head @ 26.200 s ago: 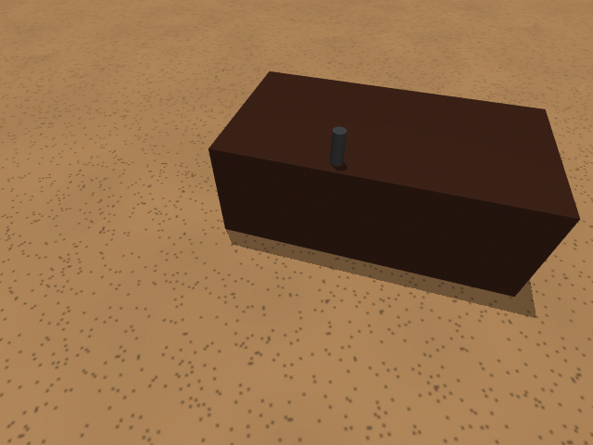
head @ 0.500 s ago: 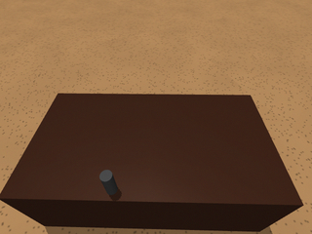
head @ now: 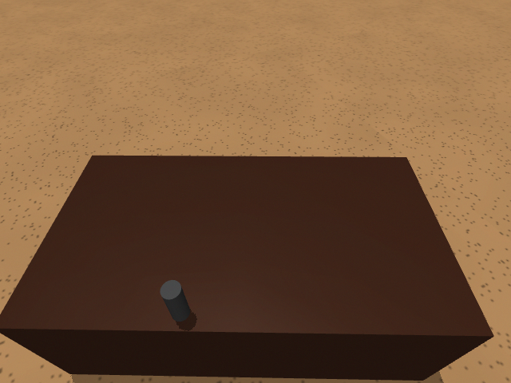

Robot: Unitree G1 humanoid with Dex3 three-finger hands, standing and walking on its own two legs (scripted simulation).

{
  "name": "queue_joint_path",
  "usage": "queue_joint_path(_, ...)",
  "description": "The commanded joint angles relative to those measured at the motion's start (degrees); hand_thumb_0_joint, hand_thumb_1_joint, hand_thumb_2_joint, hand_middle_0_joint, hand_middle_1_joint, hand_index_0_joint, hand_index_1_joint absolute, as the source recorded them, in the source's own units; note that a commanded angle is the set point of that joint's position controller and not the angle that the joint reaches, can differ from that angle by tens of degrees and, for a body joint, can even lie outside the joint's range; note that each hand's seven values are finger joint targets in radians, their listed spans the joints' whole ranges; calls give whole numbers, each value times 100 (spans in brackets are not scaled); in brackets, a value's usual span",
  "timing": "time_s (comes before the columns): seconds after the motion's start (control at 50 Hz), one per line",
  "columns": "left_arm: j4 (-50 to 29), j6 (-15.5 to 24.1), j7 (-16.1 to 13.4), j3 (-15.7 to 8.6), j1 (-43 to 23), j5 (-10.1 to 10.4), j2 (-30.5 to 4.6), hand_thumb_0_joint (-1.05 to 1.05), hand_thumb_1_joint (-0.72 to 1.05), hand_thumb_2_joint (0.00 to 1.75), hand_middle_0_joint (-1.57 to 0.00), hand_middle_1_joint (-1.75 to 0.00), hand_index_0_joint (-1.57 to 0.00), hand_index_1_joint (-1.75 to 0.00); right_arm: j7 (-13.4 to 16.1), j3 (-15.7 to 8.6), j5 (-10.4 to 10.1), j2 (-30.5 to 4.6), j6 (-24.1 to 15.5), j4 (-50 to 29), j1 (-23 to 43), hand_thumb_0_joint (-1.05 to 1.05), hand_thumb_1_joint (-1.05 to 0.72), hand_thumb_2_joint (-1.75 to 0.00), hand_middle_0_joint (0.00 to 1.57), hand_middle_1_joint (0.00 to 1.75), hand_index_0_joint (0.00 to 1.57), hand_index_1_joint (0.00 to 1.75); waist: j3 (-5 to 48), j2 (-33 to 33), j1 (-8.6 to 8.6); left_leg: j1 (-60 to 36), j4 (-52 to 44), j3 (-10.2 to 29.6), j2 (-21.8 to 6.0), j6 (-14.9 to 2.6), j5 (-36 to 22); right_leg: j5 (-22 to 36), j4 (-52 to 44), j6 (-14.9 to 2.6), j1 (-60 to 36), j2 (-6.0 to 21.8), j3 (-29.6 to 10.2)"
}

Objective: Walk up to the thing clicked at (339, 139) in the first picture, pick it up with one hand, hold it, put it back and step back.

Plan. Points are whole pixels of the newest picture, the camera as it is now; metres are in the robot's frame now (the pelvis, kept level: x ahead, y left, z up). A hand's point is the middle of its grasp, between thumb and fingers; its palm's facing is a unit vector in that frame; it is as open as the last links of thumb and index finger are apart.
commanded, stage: stand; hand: left
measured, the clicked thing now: (176, 301) +0.38 +0.22 -0.27
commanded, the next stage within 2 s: step back in 0.42 s
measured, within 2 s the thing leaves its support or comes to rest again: neither
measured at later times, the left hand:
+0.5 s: hand out of the picture +0.07 +0.26 -0.16, palm faces +0.00 -0.94 -0.35, open 7.4 cm
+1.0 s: hand out of the picture +0.05 +0.29 -0.18, palm faces -0.08 -0.92 -0.37, open 7.4 cm
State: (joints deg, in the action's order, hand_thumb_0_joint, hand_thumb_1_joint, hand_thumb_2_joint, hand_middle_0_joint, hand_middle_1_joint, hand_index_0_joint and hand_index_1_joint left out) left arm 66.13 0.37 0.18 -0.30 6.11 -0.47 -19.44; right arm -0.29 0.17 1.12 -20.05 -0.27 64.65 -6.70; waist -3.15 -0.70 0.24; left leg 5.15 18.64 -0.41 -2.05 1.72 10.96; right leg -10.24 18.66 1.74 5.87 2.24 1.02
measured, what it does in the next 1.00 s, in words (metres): lifts its right foot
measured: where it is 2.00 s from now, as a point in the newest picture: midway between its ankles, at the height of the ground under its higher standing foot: outside the picture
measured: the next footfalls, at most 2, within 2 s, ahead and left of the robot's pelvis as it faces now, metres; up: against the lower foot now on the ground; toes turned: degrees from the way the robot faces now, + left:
right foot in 1.14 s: -0.10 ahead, -0.10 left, +0.00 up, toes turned -1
left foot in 1.50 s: -0.17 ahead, +0.14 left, +0.00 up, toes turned -3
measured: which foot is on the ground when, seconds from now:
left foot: down 0.00-1.00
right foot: down 0.00-0.78, up 0.80-1.00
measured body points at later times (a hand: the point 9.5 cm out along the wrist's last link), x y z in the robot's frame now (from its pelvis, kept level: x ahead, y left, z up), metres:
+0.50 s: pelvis -0.01 +0.00 +0.00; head +0.02 -0.01 +0.44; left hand +0.07 +0.31 -0.13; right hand +0.07 -0.31 -0.14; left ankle -0.01 +0.14 -0.75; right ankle +0.00 -0.14 -0.75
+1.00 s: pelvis -0.09 +0.03 -0.02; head -0.02 +0.05 +0.42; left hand +0.05 +0.34 -0.15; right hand -0.05 -0.29 -0.14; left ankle -0.07 +0.14 -0.75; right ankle -0.12 -0.10 -0.68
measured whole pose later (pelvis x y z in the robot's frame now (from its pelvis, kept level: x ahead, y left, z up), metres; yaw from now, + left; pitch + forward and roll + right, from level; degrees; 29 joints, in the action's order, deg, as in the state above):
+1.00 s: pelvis -0.09 +0.03 -0.02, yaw -2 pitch -1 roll -1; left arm 50.4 -3.4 -1.1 -3.4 3.8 -0.7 -23.1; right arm 0.3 -3.0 2.2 -20.4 1.9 52.3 -10.4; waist -11.2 2.2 1.7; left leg 18.4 37.1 -0.7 -0.6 -1.7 17.9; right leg -29.8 65.5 0.4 27.6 -6.5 -7.9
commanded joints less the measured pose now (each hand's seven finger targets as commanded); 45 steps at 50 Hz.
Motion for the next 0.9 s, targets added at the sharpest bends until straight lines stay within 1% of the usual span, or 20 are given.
queue_joint_path(0.0, -330, 134, -82, -233, -178, -22, -1210, 0, 90, 90, -20, -30, -20, -30, 98, -228, -33, -1162, -131, -304, 165, 0, -90, -90, 20, 30, 20, 30, 328, 41, -26, 117, -307, 417, -540, -227, -669, 790, -272, -211, -68, 554, -400)
queue_joint_path(0.36, -371, 127, -69, -235, -155, -25, -1232, 0, 90, 90, -20, -30, -20, -30, 87, -249, -38, -1175, -133, -311, 162, 0, -90, -90, 20, 30, 20, 30, 369, 124, -19, 35, -297, 406, -557, -229, -651, 724, -263, -245, 12, 550, -410)
queue_joint_path(0.38, -381, 131, -73, -237, -175, -10, -1242, 0, 90, 90, -20, -30, -20, -30, 84, -251, -39, -1175, -131, -301, 127, 0, -90, -90, 20, 30, 20, 30, 407, 125, -16, 8, -286, 417, -568, -227, -727, 754, -244, -257, -34, 560, -418)
queue_joint_path(0.4, -579, 62, -92, -486, -281, 70, -1622, 0, 90, 90, -20, -30, -20, -30, 67, -424, -78, -1539, -26, -376, 235, 0, -90, -90, 20, 30, 20, 30, -128, 145, -9, 487, 290, 462, -460, -416, -1595, 1708, 284, -271, 372, 467, -460)
queue_joint_path(0.46, -806, 11, -136, -508, -78, 92, -1482, 0, 90, 90, -20, -30, -20, -30, 51, -476, -157, -1443, 49, -585, 76, 0, -90, -90, 20, 30, 20, 30, 565, 2, 14, 322, 677, 387, -566, -618, -2309, 2012, 832, -402, 176, 398, -294)
queue_joint_path(0.52, -1059, -66, -129, -525, -186, 54, -1472, 0, 90, 90, -20, -30, -20, -30, 44, -553, -157, -1423, 138, -792, 148, 0, -90, -90, 20, 30, 20, 30, 773, 76, 4, 461, 1135, 342, -433, -710, -1749, 1617, 1022, -625, 435, 483, -475)
queue_joint_path(0.58, -1260, -110, -117, -596, -237, 19, -1702, 0, 90, 90, -20, -30, -20, -30, 34, -542, -156, -1277, 216, -949, 40, 0, -90, -90, 20, 30, 20, 30, 821, 507, -14, 674, 2003, 150, -18, -597, -795, 1646, 813, -1054, 764, 1003, -1021)
queue_joint_path(0.6, -1354, -127, -121, -628, -339, -14, -1801, 0, 90, 90, -20, -30, -20, -30, 17, -554, -148, -1225, 248, -1000, -32, 0, -90, -90, 20, 30, 20, 30, 765, 838, -1, 738, 2558, -26, 271, -497, -79, 1632, 536, -1292, 935, 1347, -1304)
queue_joint_path(0.62, -1476, -138, -133, -657, -499, -75, -1935, 0, 90, 90, -20, -30, -20, -30, -14, -582, -135, -1206, 304, -1058, -114, 0, -90, -90, 20, 30, 20, 30, 675, 1281, 13, 845, 3282, -47, 534, -468, 1344, 1598, 298, -1584, 1230, 1741, -1662)
queue_joint_path(0.64, -1600, -128, -137, -683, -602, -155, -2028, 0, 90, 90, -20, -30, -20, -30, -37, -599, -111, -1215, 347, -1106, -304, 0, -90, -90, 20, 30, 20, 30, 575, 1474, 38, 868, 3803, 241, 425, -489, 2097, 1466, 267, -1765, 1601, 1980, -1841)
queue_joint_path(0.66, -1719, -120, -153, -681, -847, -171, -2013, 0, 90, 90, -20, -30, -20, -30, -53, -619, -140, -1244, 359, -1124, -518, 0, -90, -90, 20, 30, 20, 30, 542, 1427, 200, 821, 3916, 519, 298, -538, 2189, 1418, 441, -1701, 1777, 1919, -1637)
queue_joint_path(0.7, -1866, -134, -191, -618, -1043, -184, -1819, 0, 90, 90, -20, -30, -20, -30, -49, -670, -156, -1278, 290, -1109, -859, 0, -90, -90, 20, 30, 20, 30, 653, 1293, 342, 863, 3028, 397, 164, -540, 1565, 1543, 1097, -1292, 1541, 1480, -1180)
queue_joint_path(0.72, -1900, -166, -196, -581, -997, -163, -1725, 0, 90, 90, -20, -30, -20, -30, -28, -672, -118, -1280, 233, -1097, -949, 0, -90, -90, 20, 30, 20, 30, 662, 1111, 363, 878, 1915, 203, 153, -491, 843, 1307, 1530, -998, 1288, 1154, -949)
queue_joint_path(0.74, -1927, -237, -178, -535, -893, -99, -1544, 0, 90, 90, -20, -30, -20, -30, -4, -709, -3, -1411, 172, -1078, -904, 0, -90, -90, 20, 30, 20, 30, 477, 157, 320, 964, 910, 566, -118, -449, -417, 553, 2327, -744, 1400, 582, -597)
queue_joint_path(0.76, -2030, -287, -187, -490, -683, -22, -1222, 0, 90, 90, -20, -30, -20, -30, 21, -817, 150, -1826, 126, -1199, -731, 0, -90, -90, 20, 30, 20, 30, 386, -1103, 172, 676, 406, 2008, -986, -734, -1807, -828, 3405, -459, 2111, -344, -380)
queue_joint_path(0.78, -1977, -336, -225, -512, -398, -37, -1181, 0, 90, 90, -20, -30, -20, -30, 37, -850, 191, -2003, 80, -1352, -551, 0, -90, -90, 20, 30, 20, 30, 443, -775, -11, 465, 492, 2313, -1425, -1080, -2818, -2485, 3976, -388, 2443, -765, -832)
queue_joint_path(0.8, -1971, -331, -285, -516, -327, -57, -1246, 0, 90, 90, -20, -30, -20, -30, 43, -893, 109, -2339, 75, -1465, -484, 0, -90, -90, 20, 30, 20, 30, 664, -1164, 144, 572, 405, 2805, -1893, -1498, -3062, -2892, 4500, -357, 2452, -916, -1229)
queue_joint_path(0.82, -1907, -317, -316, -561, -531, -86, -1347, 0, 90, 90, -20, -30, -20, -30, 84, -866, 97, -2170, 70, -1514, -341, 0, -90, -90, 20, 30, 20, 30, 539, -961, 202, 850, 335, 2878, -1916, -1670, -2535, -2709, 4983, -367, 2351, -889, -1433)
queue_joint_path(0.86, -1804, -306, -295, -553, -102, -7, -1360, 0, 90, 90, -20, -30, -20, -30, 186, -778, 140, -1786, 42, -1661, 177, 0, -90, -90, 20, 30, 20, 30, 438, -784, -145, 457, 817, 1822, -1355, -1506, -2645, -2057, 5325, -309, 2766, -800, -1418)
queue_joint_path(0.88, -1840, -292, -262, -593, -14, -10, -1397, 0, 90, 90, -20, -30, -20, -30, 212, -733, 115, -1668, 29, -1716, 85, 0, -90, -90, 20, 30, 20, 30, 424, -837, -157, 381, 931, 1670, -1257, -1491, -2692, -1945, 5296, -261, 2700, -753, -1280)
